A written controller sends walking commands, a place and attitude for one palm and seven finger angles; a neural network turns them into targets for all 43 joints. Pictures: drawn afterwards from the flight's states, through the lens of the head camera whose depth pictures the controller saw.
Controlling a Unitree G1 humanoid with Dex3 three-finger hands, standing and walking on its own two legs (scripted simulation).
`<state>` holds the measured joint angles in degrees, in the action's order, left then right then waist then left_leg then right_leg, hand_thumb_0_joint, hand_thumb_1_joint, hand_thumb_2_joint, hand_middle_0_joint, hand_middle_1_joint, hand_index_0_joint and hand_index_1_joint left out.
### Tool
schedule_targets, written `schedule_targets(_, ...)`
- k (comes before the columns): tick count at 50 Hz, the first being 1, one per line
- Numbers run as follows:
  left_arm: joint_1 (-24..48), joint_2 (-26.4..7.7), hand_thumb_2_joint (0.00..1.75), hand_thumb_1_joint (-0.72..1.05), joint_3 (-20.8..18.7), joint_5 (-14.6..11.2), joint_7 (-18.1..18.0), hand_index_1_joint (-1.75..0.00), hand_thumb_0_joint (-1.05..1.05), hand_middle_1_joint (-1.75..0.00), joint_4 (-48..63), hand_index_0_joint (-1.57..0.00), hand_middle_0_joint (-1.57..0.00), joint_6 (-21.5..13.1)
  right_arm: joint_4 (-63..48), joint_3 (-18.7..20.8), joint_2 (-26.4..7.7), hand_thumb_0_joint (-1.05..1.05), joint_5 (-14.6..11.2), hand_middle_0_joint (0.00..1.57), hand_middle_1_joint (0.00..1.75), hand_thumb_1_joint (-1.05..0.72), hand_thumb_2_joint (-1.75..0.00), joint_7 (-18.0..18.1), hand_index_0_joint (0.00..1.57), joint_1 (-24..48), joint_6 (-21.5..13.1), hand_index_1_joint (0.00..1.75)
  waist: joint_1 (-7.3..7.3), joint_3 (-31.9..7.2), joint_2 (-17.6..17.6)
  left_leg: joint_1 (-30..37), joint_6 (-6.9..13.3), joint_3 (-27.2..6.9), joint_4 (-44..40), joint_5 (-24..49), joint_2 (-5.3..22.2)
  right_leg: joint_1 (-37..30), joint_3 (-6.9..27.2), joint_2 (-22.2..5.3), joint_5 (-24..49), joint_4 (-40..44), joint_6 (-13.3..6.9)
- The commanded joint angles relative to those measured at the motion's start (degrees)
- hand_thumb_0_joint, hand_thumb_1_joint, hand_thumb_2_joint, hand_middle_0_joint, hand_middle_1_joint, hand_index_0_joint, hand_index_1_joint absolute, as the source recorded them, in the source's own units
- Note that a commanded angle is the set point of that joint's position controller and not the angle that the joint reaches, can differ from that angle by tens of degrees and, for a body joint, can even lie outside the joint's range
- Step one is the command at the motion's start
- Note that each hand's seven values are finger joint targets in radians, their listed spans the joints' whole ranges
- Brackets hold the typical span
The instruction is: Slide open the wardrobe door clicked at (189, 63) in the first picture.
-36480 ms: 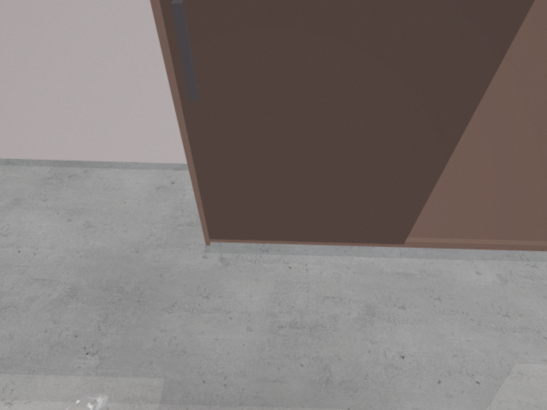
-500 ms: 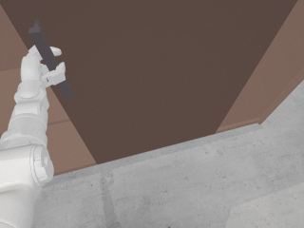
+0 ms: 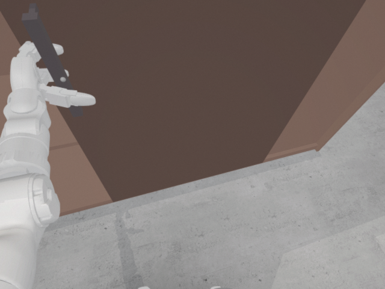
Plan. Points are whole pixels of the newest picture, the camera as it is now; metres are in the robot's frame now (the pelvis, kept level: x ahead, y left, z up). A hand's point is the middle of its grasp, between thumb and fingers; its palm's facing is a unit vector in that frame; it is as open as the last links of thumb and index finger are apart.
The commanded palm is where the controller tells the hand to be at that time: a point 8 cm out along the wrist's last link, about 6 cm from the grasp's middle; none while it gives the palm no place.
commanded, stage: loosen the grip on the handle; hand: left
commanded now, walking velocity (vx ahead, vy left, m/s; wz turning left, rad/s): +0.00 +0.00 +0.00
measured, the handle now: (58, 67) +0.56 +0.25 +0.13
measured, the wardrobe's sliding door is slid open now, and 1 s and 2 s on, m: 0.42 0.42 0.42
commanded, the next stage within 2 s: slip the hand off the handle in 0.04 s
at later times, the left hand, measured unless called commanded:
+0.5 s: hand (45, 83) +0.51 +0.26 +0.13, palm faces +0.25 -0.95 -0.16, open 14.0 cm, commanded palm +0.47 +0.31 +0.13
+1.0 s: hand (22, 104) +0.46 +0.29 +0.12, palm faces +0.23 -0.96 -0.14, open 14.6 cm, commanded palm +0.41 +0.33 +0.13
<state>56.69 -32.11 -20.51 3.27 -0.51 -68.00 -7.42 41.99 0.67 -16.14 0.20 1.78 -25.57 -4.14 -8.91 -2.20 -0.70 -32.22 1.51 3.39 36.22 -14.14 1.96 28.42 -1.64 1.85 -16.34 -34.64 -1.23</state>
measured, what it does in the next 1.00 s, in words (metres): stands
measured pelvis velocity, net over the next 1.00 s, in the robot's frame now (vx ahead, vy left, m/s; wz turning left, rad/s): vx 0.02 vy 0.02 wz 0.02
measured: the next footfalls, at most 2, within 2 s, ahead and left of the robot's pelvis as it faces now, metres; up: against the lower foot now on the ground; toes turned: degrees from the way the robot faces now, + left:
none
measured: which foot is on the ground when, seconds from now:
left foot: down 0.00-1.00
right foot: down 0.00-1.00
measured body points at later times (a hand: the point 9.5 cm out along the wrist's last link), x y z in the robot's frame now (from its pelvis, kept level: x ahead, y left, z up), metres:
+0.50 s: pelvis +0.01 +0.01 +0.00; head +0.08 +0.03 +0.44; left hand +0.49 +0.31 +0.14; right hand +0.03 -0.27 -0.11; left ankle +0.04 +0.10 -0.72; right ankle +0.00 -0.11 -0.72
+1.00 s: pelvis +0.02 +0.02 +0.00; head +0.06 +0.03 +0.45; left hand +0.44 +0.34 +0.13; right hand +0.07 -0.25 -0.11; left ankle +0.04 +0.10 -0.72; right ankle +0.00 -0.11 -0.72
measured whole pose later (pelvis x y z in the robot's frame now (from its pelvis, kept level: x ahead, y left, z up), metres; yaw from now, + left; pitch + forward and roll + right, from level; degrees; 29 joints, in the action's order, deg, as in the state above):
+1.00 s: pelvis +0.02 +0.02 +0.00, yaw +1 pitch +9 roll -2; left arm 38.2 -30.1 -20.8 -3.3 8.2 -49.6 -4.5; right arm 37.9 0.2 -15.5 -2.0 3.0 -23.8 -1.9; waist -4.1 -4.9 0.8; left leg -30.2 2.7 2.6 38.6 -17.6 1.0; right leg 24.7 -2.3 1.0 -18.6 -34.2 0.1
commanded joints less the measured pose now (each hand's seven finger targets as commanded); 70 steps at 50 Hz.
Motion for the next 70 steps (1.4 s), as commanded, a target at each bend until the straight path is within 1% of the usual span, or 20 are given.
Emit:
schedule_targets(1,28.0,-13.3,0.20,-0.55,-1.3,-1.0,-0.4,-1.15,0.00,-1.15,14.2,-0.25,-0.25,-4.2,-4.7,3.4,-10.1,0.00,-0.4,0.20,0.30,-0.90,-0.90,0.6,0.20,-5.7,-1.9,0.30,0.95,-23.1,6.1,19.4,1.8,-3.7,-2.0,11.5,-0.9,-2.1,0.5,0.3,10.6,4.2,0.3)
schedule_targets(6,27.1,-11.1,0.20,-0.55,-0.3,-1.1,-1.2,-1.15,0.00,-1.15,13.9,-0.25,-0.25,-3.5,-4.8,3.3,-9.7,0.00,-0.4,0.20,0.30,-0.90,-0.90,0.2,0.20,-6.0,-1.8,0.30,0.72,-21.8,4.4,19.3,1.7,-4.3,-1.7,12.8,-0.7,-1.2,-0.1,0.5,11.1,3.8,0.4)
schedule_targets(7,25.2,-14.2,0.20,-0.55,-2.5,-0.2,-1.4,-1.15,0.00,-1.15,7.6,-0.25,-0.25,-2.9,-3.4,3.2,-10.0,0.00,-0.2,0.20,0.30,-0.90,-0.90,0.3,0.20,-6.8,-1.3,0.30,0.61,-17.8,2.1,15.5,1.6,-4.3,-1.7,11.2,-0.6,-0.5,0.2,0.4,10.6,4.0,0.6)
schedule_targets(11,24.8,-18.3,0.20,-0.55,-4.5,0.9,-0.7,-1.15,0.00,-1.15,11.4,-0.25,-0.25,-3.9,-6.3,3.0,-9.9,0.00,-0.3,0.20,0.30,-0.90,-0.90,0.3,0.20,-6.5,-0.7,0.30,2.30,-22.5,5.2,16.0,1.7,-3.9,-1.1,12.5,-1.2,-2.6,0.4,0.1,11.8,2.4,0.3)
schedule_targets(14,23.1,-16.4,0.20,-0.55,-3.2,0.4,0.4,-1.15,0.00,-1.15,8.8,-0.25,-0.25,-3.3,-6.5,2.8,-9.5,0.00,-0.6,0.20,0.30,-0.90,-0.90,0.4,0.20,-6.1,0.1,0.30,1.89,-19.3,2.4,13.9,1.6,-3.9,-1.2,10.9,-1.0,-1.9,0.4,0.2,11.2,2.9,0.7)
schedule_targets(15,22.5,-18.6,0.20,-0.55,-5.0,0.1,0.6,-1.15,0.00,-1.15,8.5,-0.25,-0.25,-3.2,-6.9,2.8,-10.1,0.00,-0.6,0.20,0.30,-0.90,-0.90,0.5,0.20,-6.1,0.2,0.30,2.14,-19.6,1.4,13.2,1.7,-3.8,-1.4,9.7,-1.1,-2.4,0.6,0.1,10.7,3.1,0.8)
schedule_targets(17,23.9,-21.4,0.20,-0.55,-5.5,0.5,1.1,-1.15,0.00,-1.15,10.3,-0.25,-0.25,-3.7,-7.3,2.6,-10.0,0.00,-0.6,0.20,0.30,-0.90,-0.90,0.9,0.20,-5.9,0.6,0.30,2.34,-21.3,3.1,13.1,1.7,-3.6,-0.9,10.9,-1.2,-3.8,1.0,-0.1,12.4,2.6,0.9)
schedule_targets(23,25.3,-20.4,0.20,-0.55,-4.3,-0.2,3.1,-1.15,0.00,-1.15,11.9,-0.25,-0.25,-4.9,-7.5,2.7,-10.2,0.00,-0.9,0.20,0.30,-0.90,-0.90,1.3,0.20,-6.2,1.0,0.30,1.15,-22.0,5.4,16.2,1.6,-4.4,-0.3,11.3,-0.9,-0.7,0.7,0.2,10.8,2.6,0.9)
schedule_targets(26,24.7,-19.9,0.20,-0.55,-4.1,-1.1,4.2,-1.15,0.00,-1.15,15.8,-0.25,-0.25,-6.2,-8.0,2.8,-9.8,0.00,-0.9,0.20,0.30,-0.90,-0.90,1.5,0.20,-6.5,0.9,0.30,2.04,-25.1,8.1,19.2,1.5,-4.8,0.5,15.4,-1.0,-1.4,0.3,0.5,12.7,2.0,0.5)
schedule_targets(36,20.0,-22.1,0.20,-0.55,-5.2,-3.0,8.7,-1.15,0.00,-1.15,16.8,-0.25,-0.25,-5.2,-7.6,2.9,-10.4,0.00,-1.6,0.20,0.30,-0.90,-0.90,2.4,0.20,-6.4,1.5,0.30,2.22,-22.8,8.1,19.8,1.6,-5.4,0.3,16.5,-0.8,-1.0,-0.2,0.9,13.0,3.0,0.3)
schedule_targets(43,8.8,-13.5,0.20,-0.55,-1.5,-7.1,11.0,-1.15,0.00,-1.15,24.4,-0.25,-0.25,-2.0,-9.2,3.0,-9.6,0.00,-2.5,0.20,0.30,-0.90,-0.90,2.0,0.20,-3.4,1.0,0.30,4.06,-20.9,8.2,21.7,1.2,-5.9,-0.6,18.7,-0.4,-0.9,-1.0,1.0,13.6,3.4,0.2)
schedule_targets(46,7.2,-15.1,0.20,-0.55,-3.7,-7.6,9.2,-1.15,0.00,-1.15,31.1,-0.25,-0.25,-1.1,-10.1,3.1,-9.7,0.00,-2.5,0.20,0.30,-0.90,-0.90,2.2,0.20,-1.9,0.3,0.30,5.41,-22.3,8.4,22.8,1.0,-6.5,-0.9,19.2,-0.5,-1.9,-1.2,1.1,12.5,3.2,-0.1)
schedule_targets(49,4.0,-10.8,0.20,-0.55,-1.6,-7.6,7.2,-1.15,0.00,-1.15,35.6,-0.25,-0.25,-0.4,-10.3,2.9,-8.6,0.00,-2.5,0.20,0.30,-0.90,-0.90,1.9,0.20,0.4,-0.5,0.30,5.67,-21.0,9.0,24.1,0.5,-6.9,-1.3,19.2,-0.1,-1.3,-1.3,1.0,11.4,3.3,0.0)
schedule_targets(51,1.6,-14.4,0.20,-0.55,-4.8,-7.5,6.0,-1.15,0.00,-1.15,39.4,-0.25,-0.25,-0.6,-10.7,2.8,-9.0,0.00,-2.5,0.20,0.30,-0.90,-0.90,2.1,0.20,1.1,-1.1,0.30,6.70,-23.0,7.6,23.8,0.6,-6.8,-1.3,20.1,-0.3,-3.9,-1.2,1.0,12.4,2.9,-0.2)
schedule_targets(53,0.4,-10.8,0.20,-0.55,-2.5,-7.4,5.6,-1.15,0.00,-1.15,41.5,-0.25,-0.25,0.2,-10.9,2.5,-8.2,0.00,-2.6,0.20,0.30,-0.90,-0.90,1.9,0.20,2.8,-1.7,0.30,6.39,-21.6,8.0,24.4,0.3,-6.8,-1.7,20.2,-0.2,-3.3,-1.3,0.8,12.5,3.0,0.0)
schedule_targets(56,-4.1,-11.1,0.20,-0.55,-3.5,-8.2,5.6,-1.15,0.00,-1.15,41.8,-0.25,-0.25,2.2,-11.5,2.1,-8.3,0.00,-2.8,0.20,0.30,-0.90,-0.90,2.5,0.20,4.6,-2.2,0.30,7.05,-19.1,4.2,21.0,0.9,-5.8,-2.4,16.1,-0.6,-5.8,-1.2,0.7,12.2,3.6,0.0)
schedule_targets(60,-3.3,-6.8,0.20,-0.55,0.4,-8.0,5.5,-1.15,0.00,-1.15,46.9,-0.25,-0.25,3.7,-12.2,1.6,-7.4,0.00,-3.2,0.20,0.30,-0.90,-0.90,2.9,0.20,7.6,-3.2,0.30,7.24,-18.3,7.7,23.2,0.3,-6.7,-3.5,13.2,-0.6,-4.2,-1.4,0.4,9.1,4.1,-0.2)
schedule_targets(64,-7.9,-3.3,0.20,-0.55,2.5,-9.3,5.6,-1.15,0.00,-1.15,46.1,-0.25,-0.25,5.2,-11.9,1.1,-7.0,0.00,-3.4,0.20,0.30,-0.90,-0.90,3.4,0.20,9.6,-4.0,0.30,7.23,-14.7,3.8,20.9,0.6,-6.2,-4.1,9.2,-0.9,-4.9,-1.3,0.2,7.5,5.1,-0.1)
schedule_targets(66,-8.0,-5.9,0.20,-0.55,0.4,-9.4,5.5,-1.15,0.00,-1.15,48.1,-0.25,-0.25,5.4,-12.1,0.9,-7.2,0.00,-3.4,0.20,0.30,-0.90,-0.90,3.8,0.20,10.4,-4.4,0.30,7.76,-15.6,3.6,20.5,0.8,-5.9,-4.0,8.5,-1.3,-6.2,-1.0,0.1,7.5,5.2,-0.2)
schedule_targets(70,-9.7,-3.0,0.20,-0.55,2.7,-9.7,5.5,-1.15,0.00,-1.15,52.5,-0.25,-0.25,6.0,-12.6,0.3,-6.4,0.00,-3.6,0.20,0.30,-0.90,-0.90,4.0,0.20,12.7,-5.4,0.30,8.19,-15.0,5.4,21.3,0.6,-5.8,-4.7,6.9,-1.5,-6.1,-0.9,-0.1,6.3,5.7,-0.2)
